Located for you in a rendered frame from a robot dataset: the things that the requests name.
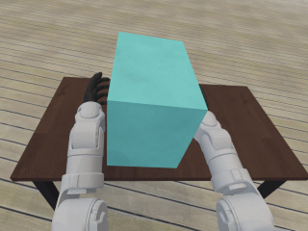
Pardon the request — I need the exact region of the table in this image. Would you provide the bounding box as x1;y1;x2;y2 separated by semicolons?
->
10;77;308;211

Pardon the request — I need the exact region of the right robot hand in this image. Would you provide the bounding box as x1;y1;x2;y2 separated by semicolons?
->
198;84;209;111

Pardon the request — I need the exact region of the carton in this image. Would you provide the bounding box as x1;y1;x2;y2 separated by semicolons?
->
107;32;208;168

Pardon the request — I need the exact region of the robot right upper arm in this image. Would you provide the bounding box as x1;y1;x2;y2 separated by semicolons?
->
216;192;292;231

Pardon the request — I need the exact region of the robot right forearm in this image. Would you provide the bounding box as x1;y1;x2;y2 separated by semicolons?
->
193;111;275;227

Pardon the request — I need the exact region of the robot left upper arm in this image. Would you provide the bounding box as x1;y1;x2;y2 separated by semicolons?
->
51;197;109;231

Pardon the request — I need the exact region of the robot left forearm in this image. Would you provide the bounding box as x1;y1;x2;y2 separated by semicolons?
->
51;101;106;231

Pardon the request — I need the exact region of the left robot hand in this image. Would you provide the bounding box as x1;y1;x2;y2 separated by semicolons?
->
83;71;110;106

